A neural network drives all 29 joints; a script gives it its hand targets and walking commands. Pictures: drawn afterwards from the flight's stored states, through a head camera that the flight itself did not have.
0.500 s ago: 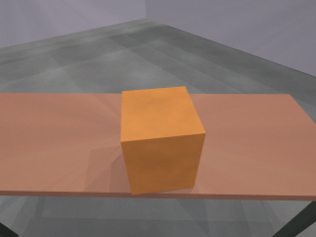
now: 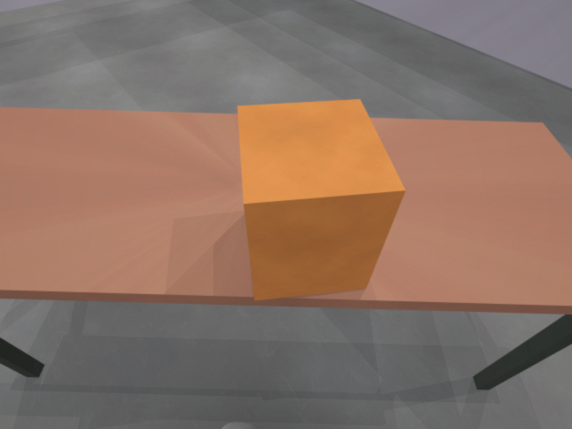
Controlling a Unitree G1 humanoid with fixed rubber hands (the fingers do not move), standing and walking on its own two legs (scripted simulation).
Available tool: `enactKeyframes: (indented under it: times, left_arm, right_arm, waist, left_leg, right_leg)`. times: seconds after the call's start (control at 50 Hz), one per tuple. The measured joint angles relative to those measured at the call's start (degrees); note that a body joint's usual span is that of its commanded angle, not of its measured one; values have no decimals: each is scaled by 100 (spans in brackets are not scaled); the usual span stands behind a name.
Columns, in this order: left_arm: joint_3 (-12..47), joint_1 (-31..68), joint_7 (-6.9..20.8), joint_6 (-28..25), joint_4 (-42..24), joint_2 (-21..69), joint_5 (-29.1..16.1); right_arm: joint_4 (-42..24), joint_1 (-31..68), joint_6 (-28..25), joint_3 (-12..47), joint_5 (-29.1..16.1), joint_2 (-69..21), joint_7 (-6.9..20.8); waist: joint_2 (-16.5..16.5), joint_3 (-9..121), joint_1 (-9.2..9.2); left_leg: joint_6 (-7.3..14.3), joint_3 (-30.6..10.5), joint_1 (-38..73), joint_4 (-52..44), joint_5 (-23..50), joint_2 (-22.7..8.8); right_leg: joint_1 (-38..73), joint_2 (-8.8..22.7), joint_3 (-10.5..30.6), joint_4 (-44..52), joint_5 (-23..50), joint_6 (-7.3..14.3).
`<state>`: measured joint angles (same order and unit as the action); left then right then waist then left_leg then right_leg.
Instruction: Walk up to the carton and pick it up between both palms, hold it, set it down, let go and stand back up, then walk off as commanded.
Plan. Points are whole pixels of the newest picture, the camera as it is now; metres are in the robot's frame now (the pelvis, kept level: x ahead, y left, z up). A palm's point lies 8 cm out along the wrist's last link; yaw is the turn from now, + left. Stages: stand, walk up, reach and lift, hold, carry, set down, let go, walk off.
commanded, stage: walk off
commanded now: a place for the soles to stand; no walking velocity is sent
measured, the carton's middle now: (305, 202) +0.46 +0.02 +0.04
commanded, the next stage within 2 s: none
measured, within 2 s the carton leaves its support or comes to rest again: neither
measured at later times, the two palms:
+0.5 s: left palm out of the picture -0.08 +0.31 -0.13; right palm out of the picture -0.03 -0.28 -0.15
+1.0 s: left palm out of the picture -0.22 +0.30 -0.10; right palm out of the picture -0.16 -0.33 -0.15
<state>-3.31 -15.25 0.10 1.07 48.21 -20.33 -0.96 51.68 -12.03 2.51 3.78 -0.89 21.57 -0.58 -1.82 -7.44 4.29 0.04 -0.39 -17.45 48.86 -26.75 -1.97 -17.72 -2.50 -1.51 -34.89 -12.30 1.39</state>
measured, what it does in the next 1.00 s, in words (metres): walks backwards: right foot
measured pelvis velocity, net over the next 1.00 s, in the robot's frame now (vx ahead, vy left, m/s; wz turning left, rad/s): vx -0.26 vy -0.03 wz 0.05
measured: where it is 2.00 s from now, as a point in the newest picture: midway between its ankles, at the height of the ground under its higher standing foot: outside the picture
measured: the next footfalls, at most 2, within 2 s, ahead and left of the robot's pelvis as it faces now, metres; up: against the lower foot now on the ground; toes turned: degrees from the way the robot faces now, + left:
right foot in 0.50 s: -0.09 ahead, -0.09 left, +0.00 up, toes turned +6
left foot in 1.10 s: -0.26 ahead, +0.10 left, +0.00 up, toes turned -3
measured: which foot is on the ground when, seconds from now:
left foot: down 0.00-0.54, up 0.56-1.00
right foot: down 0.00-0.04, up 0.06-0.48, down 0.50-1.00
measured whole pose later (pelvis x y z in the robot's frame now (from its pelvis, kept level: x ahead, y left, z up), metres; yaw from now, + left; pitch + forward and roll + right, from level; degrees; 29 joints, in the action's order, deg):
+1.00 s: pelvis -0.26 -0.03 -0.02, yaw +3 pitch -9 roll +0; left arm -3.3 -11.6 -0.4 2.6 48.2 -20.6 -1.0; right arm 46.7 -14.5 4.6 3.7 -0.9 27.2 -0.9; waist -5.8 -13.9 3.2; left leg 1.0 -10.6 -19.2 68.0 -28.3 6.2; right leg -22.6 -5.1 -0.4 -44.1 -12.8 4.1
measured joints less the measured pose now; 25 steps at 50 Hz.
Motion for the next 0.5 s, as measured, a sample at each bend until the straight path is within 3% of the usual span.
enactKeyframes:
  times: [0.06, 0.12, 0.18, 0.24, 0.36, 0.5]
  left_arm:
    - [-1, 151, -16, 145, 3, -107, 0]
    - [0, 223, -82, 302, 4, -170, 0]
    - [1, 222, -105, 402, 0, -184, 0]
    - [1, 222, -106, 401, -3, -193, 0]
    - [1, 220, -105, 361, -5, -225, 0]
    - [2, 218, -99, 289, -7, -241, -1]
  right_arm:
    - [2, -37, 0, 1, 0, 18, 0]
    - [1, -45, 15, 0, 0, -50, 0]
    - [-67, -37, 13, 0, 0, -51, 0]
    - [-278, 37, 12, 0, 0, -52, 0]
    - [-636, 118, -25, 1, 0, -52, 0]
    - [-645, 119, -10, 1, 0, -51, 0]
  waist:
    - [91, -285, -13]
    - [233, -541, -19]
    - [235, -551, -14]
    - [242, -543, -11]
    - [245, -549, -10]
    - [240, -551, -6]
  left_leg:
    - [94, -29, 200, -384, 265, 91]
    - [230, -20, 200, -266, 367, 211]
    - [267, -56, 84, -286, 486, 213]
    - [272, -7, -211, -286, 629, 224]
    - [272, 190, -798, -287, 943, 234]
    - [143, 389, -1261, -287, 1370, 234]
  right_leg:
    - [-248, 49, 34, -549, -248, -122]
    - [-425, -110, 344, -1972, -1139, -88]
    - [-433, -333, 490, -3061, -1217, -88]
    - [-438, -384, 583, -3493, -1221, -116]
    - [-444, -383, 841, -3318, -1301, -115]
    - [-413, -285, 813, -2028, -1674, -24]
